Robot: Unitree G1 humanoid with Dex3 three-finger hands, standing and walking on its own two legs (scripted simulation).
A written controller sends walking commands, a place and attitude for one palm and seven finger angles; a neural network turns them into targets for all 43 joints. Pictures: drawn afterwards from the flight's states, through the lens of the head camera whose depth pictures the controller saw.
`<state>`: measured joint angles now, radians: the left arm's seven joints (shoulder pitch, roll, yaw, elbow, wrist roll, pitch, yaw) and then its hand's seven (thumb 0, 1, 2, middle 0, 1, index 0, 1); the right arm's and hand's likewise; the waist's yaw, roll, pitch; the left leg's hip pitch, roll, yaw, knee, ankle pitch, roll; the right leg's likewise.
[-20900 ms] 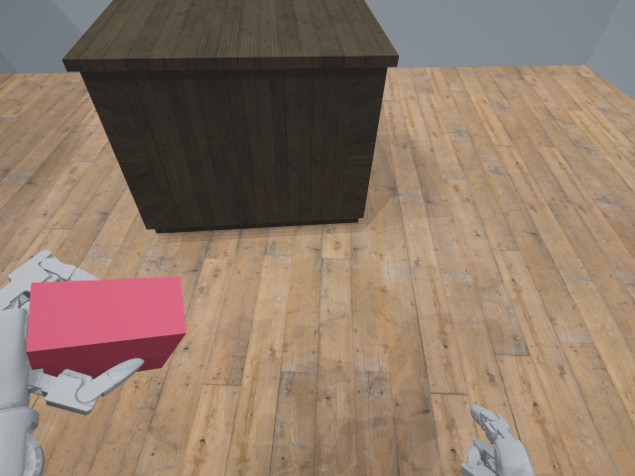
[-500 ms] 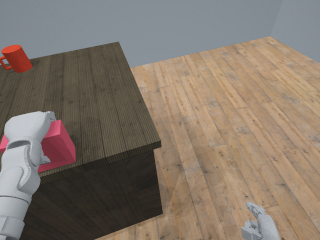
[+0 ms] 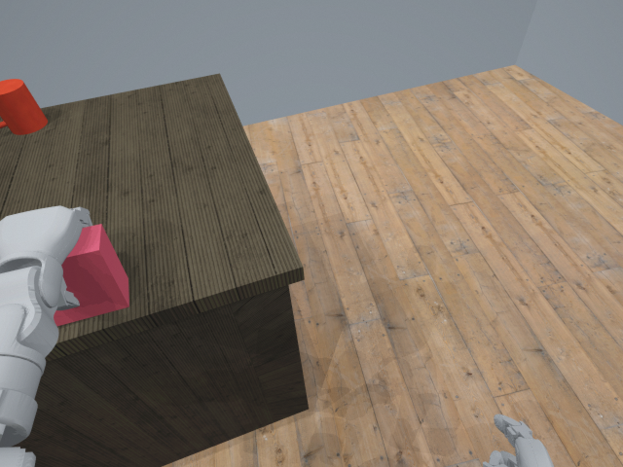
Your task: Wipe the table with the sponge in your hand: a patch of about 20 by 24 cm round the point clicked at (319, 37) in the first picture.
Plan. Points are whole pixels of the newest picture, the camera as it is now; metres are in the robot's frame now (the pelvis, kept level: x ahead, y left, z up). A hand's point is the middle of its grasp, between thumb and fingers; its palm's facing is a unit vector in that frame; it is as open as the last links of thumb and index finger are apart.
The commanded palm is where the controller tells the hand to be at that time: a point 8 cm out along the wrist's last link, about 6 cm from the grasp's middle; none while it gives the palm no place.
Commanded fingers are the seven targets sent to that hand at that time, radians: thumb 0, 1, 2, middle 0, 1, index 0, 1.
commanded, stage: wipe forward along the first lane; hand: left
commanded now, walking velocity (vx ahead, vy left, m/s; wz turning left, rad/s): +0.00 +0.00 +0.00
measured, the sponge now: (70, 288) +0.30 +0.38 +0.06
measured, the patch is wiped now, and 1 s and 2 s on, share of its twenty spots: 0.05 0.05 0.15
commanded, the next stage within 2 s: slide across to the middle lane in 1.44 s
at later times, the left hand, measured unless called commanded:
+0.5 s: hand (66, 236) +0.36 +0.40 +0.10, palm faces -0.15 +0.06 -0.99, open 10.0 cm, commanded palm +0.36 +0.40 +0.14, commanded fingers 0.00 0.10 1.30 -1.20 -1.60 -1.20 -1.60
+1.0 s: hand (68, 215) +0.41 +0.42 +0.10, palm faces -0.15 +0.05 -0.99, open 10.0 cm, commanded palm +0.41 +0.42 +0.13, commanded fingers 0.00 0.10 1.30 -1.20 -1.60 -1.20 -1.60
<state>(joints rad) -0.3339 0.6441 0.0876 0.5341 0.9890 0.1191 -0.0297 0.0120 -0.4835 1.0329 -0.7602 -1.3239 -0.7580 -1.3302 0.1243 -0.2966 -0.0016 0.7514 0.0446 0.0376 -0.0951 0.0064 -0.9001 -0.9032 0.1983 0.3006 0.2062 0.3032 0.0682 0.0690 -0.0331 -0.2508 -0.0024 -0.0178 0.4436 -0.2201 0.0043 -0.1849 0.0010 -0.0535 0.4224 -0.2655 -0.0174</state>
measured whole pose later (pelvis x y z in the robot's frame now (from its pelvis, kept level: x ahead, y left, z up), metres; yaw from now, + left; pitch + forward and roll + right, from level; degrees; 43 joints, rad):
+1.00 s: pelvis -0.01 +0.02 -0.02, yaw -2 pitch +12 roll -2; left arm -0.81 0.86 0.14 1.16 1.12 -0.05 0.06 0.02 -0.55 1.10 -0.79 -1.28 -0.78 -1.33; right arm 0.31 -0.30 -0.02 0.76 0.07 0.04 -0.07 0.00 -0.90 -0.90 0.20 0.30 0.21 0.30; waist -0.04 0.04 -0.10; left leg -0.58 0.02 0.01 0.65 -0.29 0.02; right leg -0.50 0.02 -0.03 0.59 -0.31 0.00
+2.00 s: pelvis +0.03 +0.03 -0.02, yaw -2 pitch +15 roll -3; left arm -0.91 0.84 0.06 1.08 1.09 0.02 -0.03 -0.01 -0.53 1.10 -0.76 -1.31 -0.76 -1.36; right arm 0.31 -0.29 -0.01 0.73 0.06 0.11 -0.05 0.00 -0.90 -0.90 0.20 0.30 0.21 0.30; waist -0.07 0.04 -0.11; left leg -0.58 0.01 0.00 0.66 -0.34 0.04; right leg -0.48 0.01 -0.03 0.54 -0.33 0.01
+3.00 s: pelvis +0.04 +0.02 -0.01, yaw -3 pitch +10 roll -1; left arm -0.65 0.65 0.00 0.82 1.02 0.22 0.06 -0.01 -0.48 1.05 -0.73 -1.33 -0.72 -1.37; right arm 0.23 -0.30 -0.02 0.71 0.07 0.10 -0.02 0.00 -0.90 -0.90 0.20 0.30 0.21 0.30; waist -0.02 0.05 -0.12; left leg -0.42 0.00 0.02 0.56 -0.32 0.03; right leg -0.35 0.00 -0.01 0.50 -0.33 0.01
